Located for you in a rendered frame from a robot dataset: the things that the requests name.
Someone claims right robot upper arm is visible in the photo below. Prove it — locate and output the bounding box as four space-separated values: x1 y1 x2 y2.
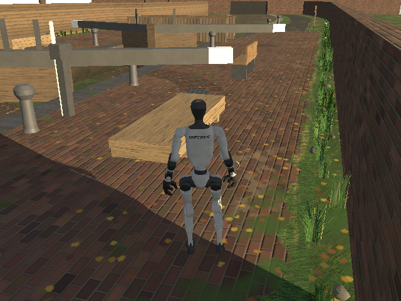
212 126 230 160

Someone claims robot right forearm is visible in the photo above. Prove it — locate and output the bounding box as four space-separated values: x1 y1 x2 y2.
224 151 236 177

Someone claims robot torso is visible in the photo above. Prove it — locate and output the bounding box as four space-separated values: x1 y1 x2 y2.
185 123 214 188

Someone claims right robot thigh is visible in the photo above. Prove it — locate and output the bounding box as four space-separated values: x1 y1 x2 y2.
209 174 222 213

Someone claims right robot hand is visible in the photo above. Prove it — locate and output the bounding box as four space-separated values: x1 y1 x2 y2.
223 174 238 188

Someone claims left robot hand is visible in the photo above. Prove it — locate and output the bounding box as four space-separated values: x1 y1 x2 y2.
163 180 177 196

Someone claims left robot upper arm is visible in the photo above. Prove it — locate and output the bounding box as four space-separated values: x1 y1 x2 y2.
170 127 186 162

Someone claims robot left forearm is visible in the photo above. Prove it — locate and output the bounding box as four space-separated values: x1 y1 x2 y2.
164 153 177 182

